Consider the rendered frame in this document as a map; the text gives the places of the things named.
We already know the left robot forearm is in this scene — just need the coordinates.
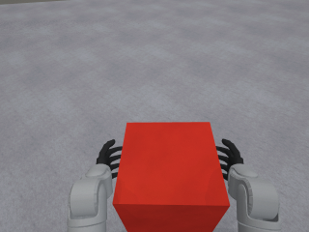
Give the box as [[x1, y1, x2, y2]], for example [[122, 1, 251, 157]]
[[67, 163, 113, 232]]

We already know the robot right hand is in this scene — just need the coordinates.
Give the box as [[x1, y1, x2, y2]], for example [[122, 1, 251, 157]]
[[215, 138, 244, 181]]

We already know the carton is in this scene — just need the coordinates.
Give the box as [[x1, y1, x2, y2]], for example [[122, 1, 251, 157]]
[[112, 122, 231, 232]]

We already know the right robot forearm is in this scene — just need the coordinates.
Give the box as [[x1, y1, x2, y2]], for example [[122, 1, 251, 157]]
[[227, 163, 282, 232]]

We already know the robot left hand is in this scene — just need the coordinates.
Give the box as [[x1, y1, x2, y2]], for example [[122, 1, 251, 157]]
[[96, 139, 123, 179]]

